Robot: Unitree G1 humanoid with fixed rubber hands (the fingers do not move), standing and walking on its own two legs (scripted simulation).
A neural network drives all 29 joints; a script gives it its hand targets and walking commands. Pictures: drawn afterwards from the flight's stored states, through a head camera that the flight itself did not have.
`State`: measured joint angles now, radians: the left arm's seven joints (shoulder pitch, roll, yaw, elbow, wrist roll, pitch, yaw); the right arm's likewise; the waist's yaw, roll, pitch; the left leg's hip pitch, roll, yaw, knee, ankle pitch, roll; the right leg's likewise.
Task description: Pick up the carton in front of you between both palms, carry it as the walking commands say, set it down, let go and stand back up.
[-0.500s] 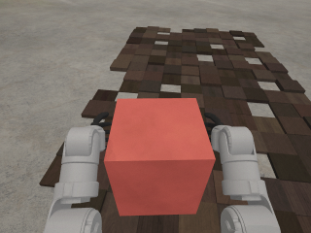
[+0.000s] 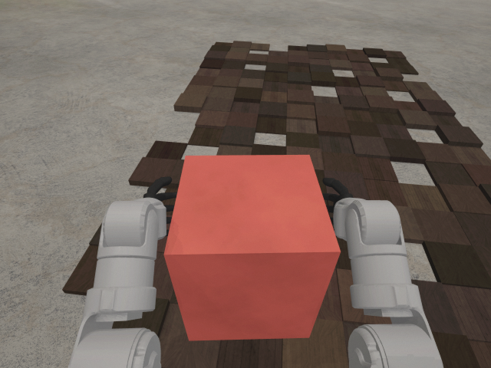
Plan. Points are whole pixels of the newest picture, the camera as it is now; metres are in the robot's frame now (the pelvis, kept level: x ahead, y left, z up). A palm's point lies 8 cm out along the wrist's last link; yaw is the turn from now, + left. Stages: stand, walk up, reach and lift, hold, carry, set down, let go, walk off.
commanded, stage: carry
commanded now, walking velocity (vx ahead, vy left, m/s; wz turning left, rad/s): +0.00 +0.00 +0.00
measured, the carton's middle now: (248, 248) +0.34 +0.00 +0.06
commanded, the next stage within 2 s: none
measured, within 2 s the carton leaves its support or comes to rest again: neither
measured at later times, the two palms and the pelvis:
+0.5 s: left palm (150, 215) +0.35 +0.15 +0.13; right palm (341, 215) +0.35 -0.15 +0.13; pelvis +0.00 +0.00 +0.00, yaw +0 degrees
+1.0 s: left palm (166, 169) +0.40 +0.13 +0.18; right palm (353, 176) +0.39 -0.17 +0.17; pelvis +0.04 -0.01 +0.00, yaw +0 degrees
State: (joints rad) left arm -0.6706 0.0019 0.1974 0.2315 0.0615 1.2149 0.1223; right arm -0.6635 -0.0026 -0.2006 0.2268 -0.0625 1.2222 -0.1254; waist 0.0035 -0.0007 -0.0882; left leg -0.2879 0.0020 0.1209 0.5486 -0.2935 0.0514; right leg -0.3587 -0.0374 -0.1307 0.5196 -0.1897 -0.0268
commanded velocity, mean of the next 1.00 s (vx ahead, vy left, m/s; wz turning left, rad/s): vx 0.15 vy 0.00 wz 0.00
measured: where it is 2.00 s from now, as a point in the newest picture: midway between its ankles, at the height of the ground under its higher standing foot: (234, 310)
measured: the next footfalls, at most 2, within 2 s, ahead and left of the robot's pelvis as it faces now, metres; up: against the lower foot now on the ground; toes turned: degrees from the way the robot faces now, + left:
left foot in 1.34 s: +0.33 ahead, +0.12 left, +0.02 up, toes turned +6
right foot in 1.70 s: +0.55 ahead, -0.07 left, +0.04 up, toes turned -8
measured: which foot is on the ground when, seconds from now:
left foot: down 0.00-0.98, up 1.00-1.00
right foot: down 0.00-1.00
